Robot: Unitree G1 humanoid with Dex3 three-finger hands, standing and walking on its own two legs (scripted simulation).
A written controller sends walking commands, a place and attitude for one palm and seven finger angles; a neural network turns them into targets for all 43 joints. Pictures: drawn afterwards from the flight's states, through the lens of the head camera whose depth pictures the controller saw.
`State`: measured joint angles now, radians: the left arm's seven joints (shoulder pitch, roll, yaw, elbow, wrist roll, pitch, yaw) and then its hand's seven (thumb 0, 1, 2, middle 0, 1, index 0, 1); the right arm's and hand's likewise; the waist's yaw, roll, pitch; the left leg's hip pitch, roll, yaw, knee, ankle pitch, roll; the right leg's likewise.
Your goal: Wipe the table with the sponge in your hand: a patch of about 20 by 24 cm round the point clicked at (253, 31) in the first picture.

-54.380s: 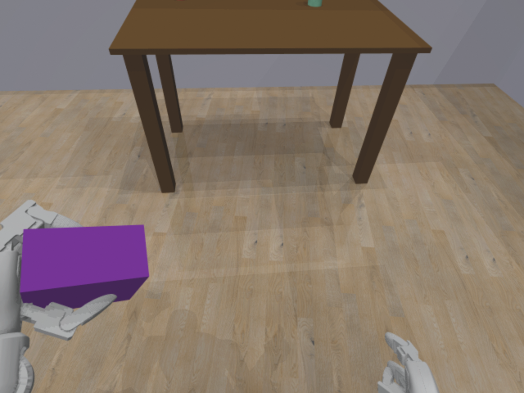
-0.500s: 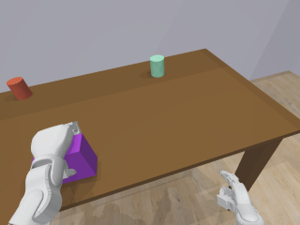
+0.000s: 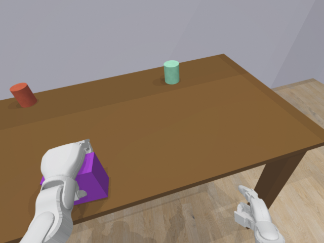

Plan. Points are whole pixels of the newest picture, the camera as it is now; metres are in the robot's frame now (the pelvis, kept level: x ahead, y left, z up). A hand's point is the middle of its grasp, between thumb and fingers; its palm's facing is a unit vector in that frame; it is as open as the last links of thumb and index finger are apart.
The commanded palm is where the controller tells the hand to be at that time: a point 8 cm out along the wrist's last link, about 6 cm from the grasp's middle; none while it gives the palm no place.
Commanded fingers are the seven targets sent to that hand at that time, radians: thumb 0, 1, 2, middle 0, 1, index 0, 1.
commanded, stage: lower the sponge onto the table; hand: left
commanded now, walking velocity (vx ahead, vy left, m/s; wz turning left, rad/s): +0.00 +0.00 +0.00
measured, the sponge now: (81, 184) +0.23 +0.26 +0.04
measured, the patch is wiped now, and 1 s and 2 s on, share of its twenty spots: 0.00 0.40 0.50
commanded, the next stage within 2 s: wipe forward along the first lane in 0.04 s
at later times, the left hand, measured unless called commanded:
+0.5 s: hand (73, 161) +0.26 +0.28 +0.08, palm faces -0.01 -0.06 -1.00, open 10.4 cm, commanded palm +0.24 +0.28 +0.13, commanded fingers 0.00 0.10 1.30 -1.20 -1.60 -1.20 -1.60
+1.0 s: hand (74, 150) +0.30 +0.30 +0.08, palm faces -0.05 -0.02 -1.00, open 10.4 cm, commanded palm +0.28 +0.30 +0.11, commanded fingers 0.00 0.10 1.30 -1.20 -1.60 -1.20 -1.60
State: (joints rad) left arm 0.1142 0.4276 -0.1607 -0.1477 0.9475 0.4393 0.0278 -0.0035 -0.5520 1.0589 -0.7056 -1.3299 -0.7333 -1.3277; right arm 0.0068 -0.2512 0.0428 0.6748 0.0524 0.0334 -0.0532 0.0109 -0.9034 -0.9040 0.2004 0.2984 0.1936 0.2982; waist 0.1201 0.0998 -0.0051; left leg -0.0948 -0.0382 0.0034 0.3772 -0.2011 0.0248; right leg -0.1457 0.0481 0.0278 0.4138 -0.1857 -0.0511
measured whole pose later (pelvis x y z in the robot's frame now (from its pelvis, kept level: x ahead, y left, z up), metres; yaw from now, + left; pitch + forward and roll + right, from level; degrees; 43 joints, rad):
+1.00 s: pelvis +0.00 -0.01 -0.01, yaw +1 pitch +1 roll +1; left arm -0.25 0.51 -0.05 0.38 0.95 0.26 0.01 0.00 -0.58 1.07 -0.73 -1.31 -0.76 -1.31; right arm 0.12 -0.29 0.01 0.70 0.09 0.03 -0.10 0.01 -0.90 -0.90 0.20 0.30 0.20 0.30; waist 0.07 0.09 -0.05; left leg -0.27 -0.03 -0.03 0.48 -0.23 0.01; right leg -0.30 0.06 -0.01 0.48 -0.20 -0.07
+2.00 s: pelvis +0.01 +0.01 -0.01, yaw +2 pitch +7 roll +0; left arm -0.62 0.56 -0.04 0.85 1.01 0.13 0.09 0.01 -0.58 1.07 -0.74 -1.32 -0.76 -1.32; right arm 0.21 -0.29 0.00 0.72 0.10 0.07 -0.08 0.01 -0.90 -0.90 0.20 0.30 0.20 0.30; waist 0.01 0.06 -0.09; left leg -0.38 -0.04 -0.03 0.49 -0.23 0.04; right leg -0.39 0.05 -0.01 0.46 -0.19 -0.04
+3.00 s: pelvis +0.04 +0.02 +0.00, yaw +2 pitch +4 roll +0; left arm -0.48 0.37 -0.21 0.49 0.98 0.50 0.10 0.00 -0.51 1.04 -0.65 -1.39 -0.68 -1.39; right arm 0.07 -0.27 0.04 0.67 0.10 0.16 -0.05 0.01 -0.91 -0.90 0.20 0.30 0.20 0.30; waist 0.03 0.06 -0.08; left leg -0.25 -0.05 -0.03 0.44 -0.27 0.05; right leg -0.27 0.04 0.00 0.43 -0.24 -0.03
